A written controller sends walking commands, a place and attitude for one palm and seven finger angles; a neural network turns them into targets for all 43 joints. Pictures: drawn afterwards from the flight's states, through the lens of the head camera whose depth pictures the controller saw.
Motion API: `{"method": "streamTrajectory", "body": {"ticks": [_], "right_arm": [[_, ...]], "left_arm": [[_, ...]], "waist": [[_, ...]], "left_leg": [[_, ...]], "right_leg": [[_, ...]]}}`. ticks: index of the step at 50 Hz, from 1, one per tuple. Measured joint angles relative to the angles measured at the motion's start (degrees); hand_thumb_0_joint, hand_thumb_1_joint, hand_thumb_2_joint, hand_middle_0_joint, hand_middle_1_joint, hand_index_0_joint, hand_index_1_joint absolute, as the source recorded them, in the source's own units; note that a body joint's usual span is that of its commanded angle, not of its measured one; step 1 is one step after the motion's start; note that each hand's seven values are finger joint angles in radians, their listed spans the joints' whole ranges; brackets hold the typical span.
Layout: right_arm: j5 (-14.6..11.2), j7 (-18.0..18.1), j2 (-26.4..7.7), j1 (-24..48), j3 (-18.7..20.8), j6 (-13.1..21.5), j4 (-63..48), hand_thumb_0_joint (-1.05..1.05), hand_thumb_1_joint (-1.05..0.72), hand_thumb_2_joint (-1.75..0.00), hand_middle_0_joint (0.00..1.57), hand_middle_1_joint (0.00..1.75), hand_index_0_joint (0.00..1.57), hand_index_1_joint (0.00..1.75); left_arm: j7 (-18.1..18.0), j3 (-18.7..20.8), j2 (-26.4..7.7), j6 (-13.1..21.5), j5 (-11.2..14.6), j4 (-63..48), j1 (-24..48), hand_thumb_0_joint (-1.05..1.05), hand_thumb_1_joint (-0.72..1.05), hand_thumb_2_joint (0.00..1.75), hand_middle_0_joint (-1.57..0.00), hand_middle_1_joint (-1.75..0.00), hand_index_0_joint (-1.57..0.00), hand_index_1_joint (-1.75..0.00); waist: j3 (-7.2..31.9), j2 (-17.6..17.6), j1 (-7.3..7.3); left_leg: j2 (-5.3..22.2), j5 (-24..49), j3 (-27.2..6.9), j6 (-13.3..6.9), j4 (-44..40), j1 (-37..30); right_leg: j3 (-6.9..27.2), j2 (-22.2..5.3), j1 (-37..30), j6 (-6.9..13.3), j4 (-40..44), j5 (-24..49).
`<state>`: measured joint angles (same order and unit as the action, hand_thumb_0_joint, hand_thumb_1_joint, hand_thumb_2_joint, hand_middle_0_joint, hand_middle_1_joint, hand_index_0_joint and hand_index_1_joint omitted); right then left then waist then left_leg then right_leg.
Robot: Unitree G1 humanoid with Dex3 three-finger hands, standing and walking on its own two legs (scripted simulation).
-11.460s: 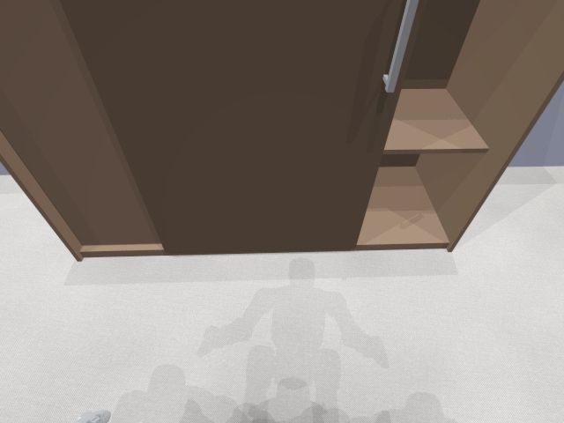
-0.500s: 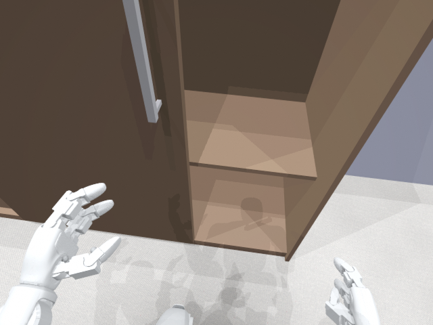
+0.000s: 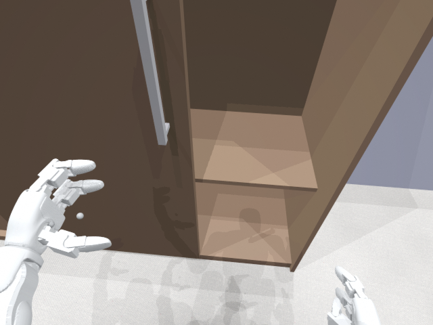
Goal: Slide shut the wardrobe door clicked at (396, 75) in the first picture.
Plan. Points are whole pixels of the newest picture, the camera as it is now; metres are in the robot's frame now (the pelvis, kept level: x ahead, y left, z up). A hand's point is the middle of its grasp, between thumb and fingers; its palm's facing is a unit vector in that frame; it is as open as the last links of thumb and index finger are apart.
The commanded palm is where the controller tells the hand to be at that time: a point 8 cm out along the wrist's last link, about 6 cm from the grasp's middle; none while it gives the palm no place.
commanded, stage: raise the hand with hooked fingers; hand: left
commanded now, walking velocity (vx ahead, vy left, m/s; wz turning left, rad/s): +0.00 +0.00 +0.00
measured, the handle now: (155, 78) +0.52 +0.17 +0.21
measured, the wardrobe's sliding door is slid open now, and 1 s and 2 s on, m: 0.42 0.42 0.42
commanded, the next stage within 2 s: move the hooked fingers beside the handle in 0.98 s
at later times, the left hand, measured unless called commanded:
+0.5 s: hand (41, 160) +0.27 +0.27 +0.22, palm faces +0.06 -0.99 -0.14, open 13.9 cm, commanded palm +0.23 +0.31 +0.22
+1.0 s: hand (68, 149) +0.30 +0.25 +0.21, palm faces +0.05 -0.99 -0.11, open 13.9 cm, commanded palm +0.26 +0.29 +0.22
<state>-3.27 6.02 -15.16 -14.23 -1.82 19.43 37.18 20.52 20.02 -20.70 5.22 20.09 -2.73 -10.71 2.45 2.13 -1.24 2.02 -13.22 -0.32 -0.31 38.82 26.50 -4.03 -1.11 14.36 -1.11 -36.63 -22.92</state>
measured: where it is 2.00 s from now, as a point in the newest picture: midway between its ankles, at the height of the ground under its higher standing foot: outside the picture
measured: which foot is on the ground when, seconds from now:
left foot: down 0.00-1.00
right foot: down 0.00-1.00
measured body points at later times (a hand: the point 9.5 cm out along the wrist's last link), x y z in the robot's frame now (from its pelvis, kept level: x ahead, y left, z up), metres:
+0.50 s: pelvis +0.00 -0.01 +0.01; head -0.01 -0.03 +0.46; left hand +0.26 +0.33 +0.23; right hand +0.20 -0.23 -0.05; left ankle +0.08 +0.11 -0.72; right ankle -0.04 -0.13 -0.72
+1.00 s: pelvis +0.02 -0.03 +0.01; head +0.00 -0.06 +0.46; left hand +0.29 +0.30 +0.22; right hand +0.21 -0.27 -0.06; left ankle +0.08 +0.11 -0.72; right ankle -0.04 -0.13 -0.72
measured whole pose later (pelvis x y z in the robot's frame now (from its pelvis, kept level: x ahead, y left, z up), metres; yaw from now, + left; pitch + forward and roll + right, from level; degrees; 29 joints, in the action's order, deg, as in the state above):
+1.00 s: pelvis +0.02 -0.03 +0.01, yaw +1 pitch -1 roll +0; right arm -5.2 5.8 -16.3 -12.6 -3.5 14.9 36.1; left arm 27.8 28.9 -29.0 -10.4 20.8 6.8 6.9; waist 2.7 4.1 -1.9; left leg 2.5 -11.3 -1.2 1.7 30.7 18.3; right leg -4.9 -0.1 6.5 0.9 -29.3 -21.6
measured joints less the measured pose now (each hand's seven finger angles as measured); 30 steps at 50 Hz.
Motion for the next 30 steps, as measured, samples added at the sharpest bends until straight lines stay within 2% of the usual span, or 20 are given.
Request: {"method": "streamTrajectory", "body": {"ticks": [10, 16, 30], "right_arm": [[-0.4, 0.1, 1.2, 2.7, -2.6, -1.1, -1.9, 0.01, -0.91, -0.9, 0.2, 0.3, 0.2, 0.3], [-0.7, 0.0, 1.4, 2.9, -3.7, -2.2, -1.5, 0.01, -0.9, -0.9, 0.2, 0.3, 0.21, 0.3], [-1.9, -0.3, -0.8, 1.1, -3.1, -3.6, -0.7, 0.01, -0.9, -0.9, 0.2, 0.3, 0.21, 0.3]], "left_arm": [[1.4, 2.5, -3.2, -7.9, 0.0, 0.5, 7.5, -0.01, -0.42, 0.33, -0.3, -1.15, -0.3, -1.15], [3.2, 4.6, -5.3, -11.1, 0.1, 2.8, 11.8, -0.01, -0.47, 0.31, -0.3, -1.19, -0.3, -1.18], [7.8, 8.5, -10.3, -15.4, 0.9, 10.1, 19.3, -0.01, -0.5, 0.3, -0.3, -1.2, -0.3, -1.2]], "waist": [[-0.7, 0.5, -1.42], [-1.1, 1.0, -1.88], [-0.7, 2.3, -1.01]], "left_leg": [[-0.6, 2.0, -0.2, -0.2, -4.5, -4.5], [-0.7, 3.0, -0.7, 0.1, -6.5, -6.1], [-0.1, 4.0, -1.3, 1.1, -9.1, -7.4]], "right_leg": [[-0.4, -0.4, -4.8, -0.2, 4.9, 2.1], [-1.0, -0.2, -6.5, 0.1, 7.0, 3.0], [-1.5, 0.5, -7.5, 1.2, 8.8, 3.5]]}}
